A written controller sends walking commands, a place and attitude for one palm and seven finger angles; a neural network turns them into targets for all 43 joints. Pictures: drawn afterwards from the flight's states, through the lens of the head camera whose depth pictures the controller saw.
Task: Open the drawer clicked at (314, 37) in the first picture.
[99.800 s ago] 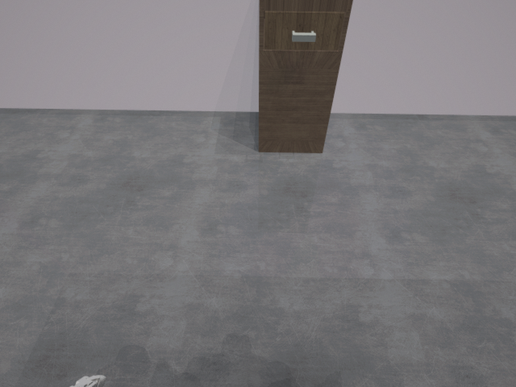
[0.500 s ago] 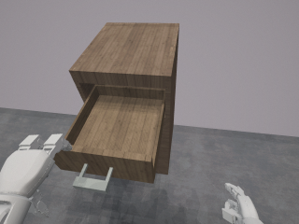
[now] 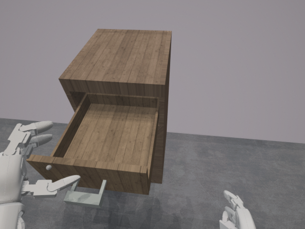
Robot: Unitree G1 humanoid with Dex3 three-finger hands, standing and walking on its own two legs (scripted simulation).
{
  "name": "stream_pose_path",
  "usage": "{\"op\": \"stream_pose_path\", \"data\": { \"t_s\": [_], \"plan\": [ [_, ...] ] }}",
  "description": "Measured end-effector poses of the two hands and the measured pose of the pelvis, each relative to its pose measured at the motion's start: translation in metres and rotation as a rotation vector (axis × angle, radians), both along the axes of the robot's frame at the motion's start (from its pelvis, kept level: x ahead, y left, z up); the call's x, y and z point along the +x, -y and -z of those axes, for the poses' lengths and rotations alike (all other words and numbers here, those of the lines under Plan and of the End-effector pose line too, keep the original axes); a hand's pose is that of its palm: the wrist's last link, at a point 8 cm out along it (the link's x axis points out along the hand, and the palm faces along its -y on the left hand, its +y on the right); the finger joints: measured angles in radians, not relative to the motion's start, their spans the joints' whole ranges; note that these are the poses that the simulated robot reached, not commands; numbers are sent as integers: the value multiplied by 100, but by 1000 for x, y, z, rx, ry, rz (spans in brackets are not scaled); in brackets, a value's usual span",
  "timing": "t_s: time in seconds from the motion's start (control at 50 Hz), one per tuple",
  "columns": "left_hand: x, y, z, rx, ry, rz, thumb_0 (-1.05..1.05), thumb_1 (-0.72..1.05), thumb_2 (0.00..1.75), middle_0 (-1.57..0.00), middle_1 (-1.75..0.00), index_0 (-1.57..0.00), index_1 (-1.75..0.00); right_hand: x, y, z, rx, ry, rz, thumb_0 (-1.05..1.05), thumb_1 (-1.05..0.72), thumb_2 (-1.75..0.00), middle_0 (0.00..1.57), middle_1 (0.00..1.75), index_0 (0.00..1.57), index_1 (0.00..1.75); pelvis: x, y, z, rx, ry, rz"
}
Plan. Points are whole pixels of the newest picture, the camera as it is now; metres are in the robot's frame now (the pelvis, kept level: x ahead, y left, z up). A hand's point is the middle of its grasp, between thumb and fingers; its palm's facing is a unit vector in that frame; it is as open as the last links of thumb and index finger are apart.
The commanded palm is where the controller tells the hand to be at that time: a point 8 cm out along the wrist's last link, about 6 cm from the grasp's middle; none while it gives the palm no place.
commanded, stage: draw the hand back to the body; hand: left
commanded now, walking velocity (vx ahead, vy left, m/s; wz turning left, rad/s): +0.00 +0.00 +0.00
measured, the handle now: (87, 190) +0.23 +0.23 -0.07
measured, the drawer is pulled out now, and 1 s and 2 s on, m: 0.30 0.30 0.30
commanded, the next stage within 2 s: step back with the hand held close in 0.60 s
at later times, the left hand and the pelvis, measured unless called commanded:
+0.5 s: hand (49, 170) +0.18 +0.22 +0.15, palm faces +0.40 -0.81 -0.43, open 8.0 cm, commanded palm +0.13 +0.26 +0.17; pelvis +0.00 -0.02 +0.00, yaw +1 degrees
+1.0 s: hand (47, 175) +0.18 +0.23 +0.14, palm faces +0.26 -0.81 -0.52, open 7.5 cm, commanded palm +0.11 +0.28 +0.17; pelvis -0.02 +0.00 +0.00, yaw -1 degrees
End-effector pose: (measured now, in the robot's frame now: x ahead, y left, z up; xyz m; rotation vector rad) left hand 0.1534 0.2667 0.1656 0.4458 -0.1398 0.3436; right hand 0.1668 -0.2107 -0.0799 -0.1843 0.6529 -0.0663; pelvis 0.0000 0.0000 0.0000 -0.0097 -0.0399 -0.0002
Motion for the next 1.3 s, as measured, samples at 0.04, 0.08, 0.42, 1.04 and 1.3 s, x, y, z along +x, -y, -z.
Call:
{"op": "stream_pose_path", "data": {
  "t_s": [0.04,0.08,0.42,1.04,1.3],
  "plan": [
    [0,1,-1,10,-9,0,0,-3,50,-27,-89,-27,-89,2,4,0,-1,0,6,2,-90,-90,20,30,21,30,1,1,0,0,-4,0],
    [-1,2,-2,16,-18,-3,0,4,53,-27,-85,-27,-85,5,9,1,-3,0,12,2,-90,-90,20,30,21,30,2,3,0,0,-9,0],
    [-9,8,-7,31,-19,-63,1,62,78,-23,-47,-23,-47,27,20,-3,13,35,4,2,-90,-90,20,30,20,30,6,17,0,5,-8,-10],
    [-12,-2,-1,124,-84,82,2,88,89,-21,-30,-21,-30,-31,37,-3,-57,-94,133,2,-90,-90,20,30,20,30,-27,0,1,5,-77,15],
    [-64,-12,-8,143,20,25,2,89,89,-21,-30,-21,-30,-58,7,-1,-59,-22,56,2,-90,-90,20,30,20,30,-65,-5,12,14,-71,-6]
  ]
}}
